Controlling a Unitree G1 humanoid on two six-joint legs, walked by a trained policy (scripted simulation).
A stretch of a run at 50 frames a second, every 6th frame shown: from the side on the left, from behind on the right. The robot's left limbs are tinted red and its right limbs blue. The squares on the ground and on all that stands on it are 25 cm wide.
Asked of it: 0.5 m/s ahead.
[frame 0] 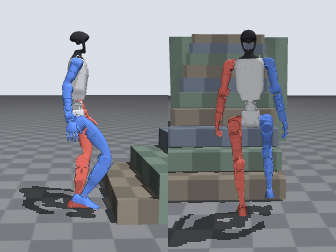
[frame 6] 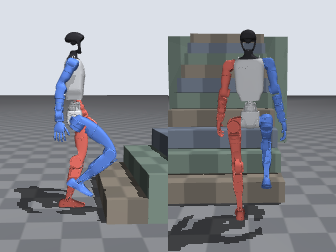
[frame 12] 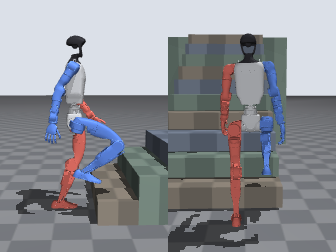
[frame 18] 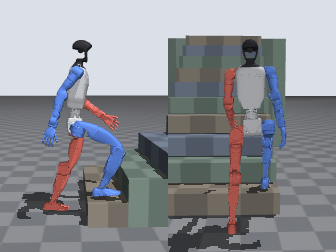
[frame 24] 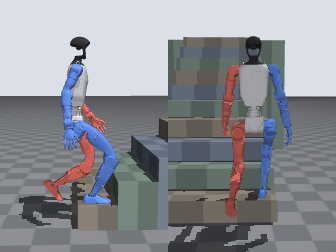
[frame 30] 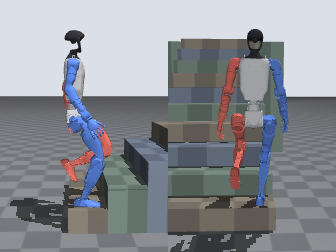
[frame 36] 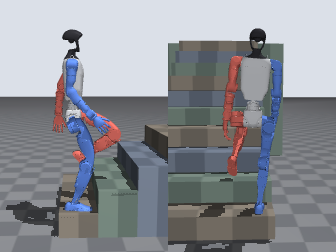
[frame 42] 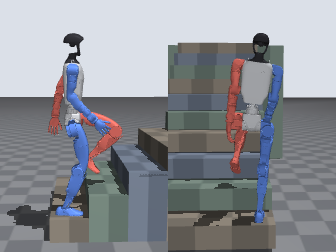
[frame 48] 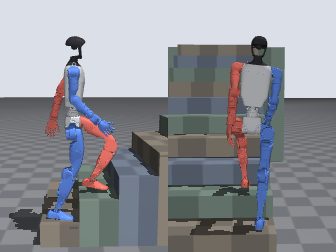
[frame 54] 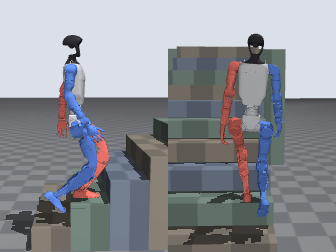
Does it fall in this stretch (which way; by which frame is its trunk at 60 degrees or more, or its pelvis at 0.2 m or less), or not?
no
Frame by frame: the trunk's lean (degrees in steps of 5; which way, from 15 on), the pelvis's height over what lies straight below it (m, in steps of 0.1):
0: 5, 0.8
6: 0, 0.8
12: 0, 0.8
18: 5, 0.8
24: 5, 0.8
30: 0, 0.7
36: 5, 0.8
42: 10, 0.8
48: 5, 0.8
54: 5, 0.7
